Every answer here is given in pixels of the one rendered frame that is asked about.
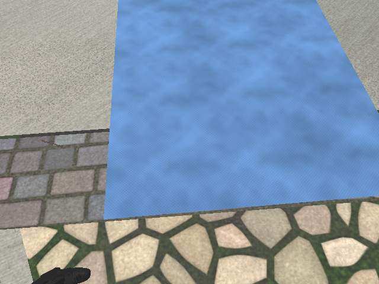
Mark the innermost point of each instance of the left robot hand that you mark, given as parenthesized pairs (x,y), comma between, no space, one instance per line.
(64,276)

